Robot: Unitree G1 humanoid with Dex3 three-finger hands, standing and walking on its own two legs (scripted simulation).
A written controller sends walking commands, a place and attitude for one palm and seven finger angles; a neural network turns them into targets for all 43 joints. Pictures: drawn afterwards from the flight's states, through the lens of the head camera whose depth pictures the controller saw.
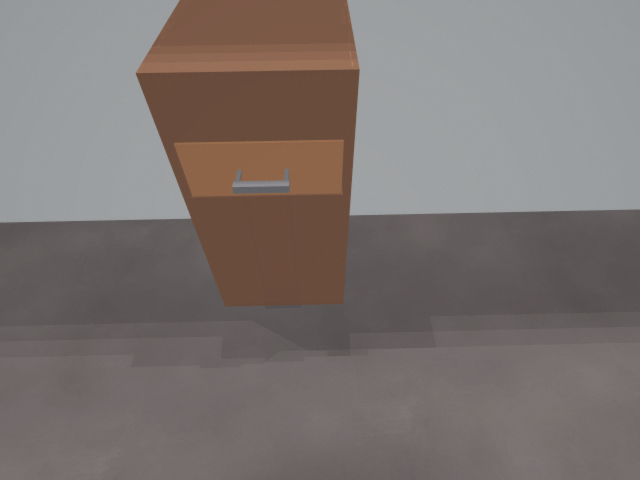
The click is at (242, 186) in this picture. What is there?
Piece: drawer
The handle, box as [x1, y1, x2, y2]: [232, 169, 289, 193]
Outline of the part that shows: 288,169 285,169 283,180 273,181 241,181 241,170 237,170 236,179 233,181 232,185 233,192 289,192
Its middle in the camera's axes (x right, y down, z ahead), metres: -0.14 -0.14 +0.92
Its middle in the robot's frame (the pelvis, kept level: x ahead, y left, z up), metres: +0.76 +0.19 -0.14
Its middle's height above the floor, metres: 0.64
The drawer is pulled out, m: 0.00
